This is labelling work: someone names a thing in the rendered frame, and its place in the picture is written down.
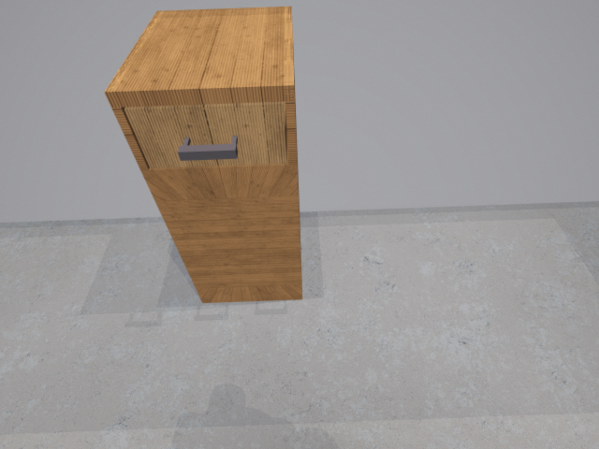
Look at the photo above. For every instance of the drawer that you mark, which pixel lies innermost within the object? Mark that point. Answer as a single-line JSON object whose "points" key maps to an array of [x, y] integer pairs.
{"points": [[260, 128]]}

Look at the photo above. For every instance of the handle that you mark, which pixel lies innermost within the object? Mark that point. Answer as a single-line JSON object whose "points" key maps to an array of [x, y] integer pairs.
{"points": [[189, 152]]}

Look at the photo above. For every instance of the cabinet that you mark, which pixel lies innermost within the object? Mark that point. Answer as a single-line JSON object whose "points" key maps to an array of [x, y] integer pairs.
{"points": [[237, 228]]}

